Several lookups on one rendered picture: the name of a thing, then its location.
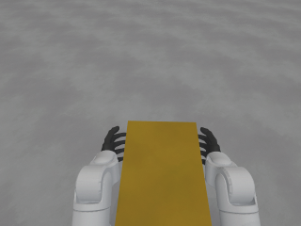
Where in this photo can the left robot forearm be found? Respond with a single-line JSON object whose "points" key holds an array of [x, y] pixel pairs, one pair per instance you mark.
{"points": [[93, 190]]}

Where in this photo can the carton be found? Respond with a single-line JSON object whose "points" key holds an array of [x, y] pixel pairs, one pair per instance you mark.
{"points": [[162, 180]]}

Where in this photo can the left robot hand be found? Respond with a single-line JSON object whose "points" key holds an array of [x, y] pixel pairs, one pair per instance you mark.
{"points": [[110, 145]]}

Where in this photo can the right robot hand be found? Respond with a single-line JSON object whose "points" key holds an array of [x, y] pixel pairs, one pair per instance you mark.
{"points": [[210, 145]]}

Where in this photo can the right robot forearm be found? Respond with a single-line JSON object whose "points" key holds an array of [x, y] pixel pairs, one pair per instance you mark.
{"points": [[235, 191]]}

